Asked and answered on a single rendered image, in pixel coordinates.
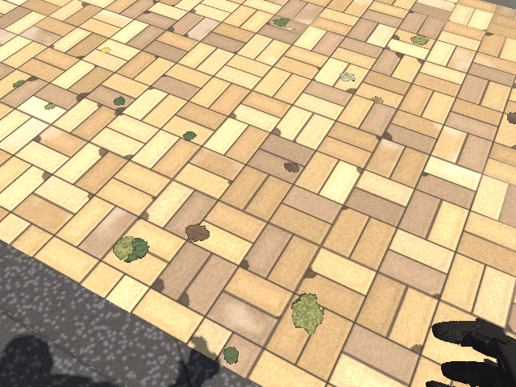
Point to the robot right hand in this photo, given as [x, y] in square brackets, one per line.
[485, 338]

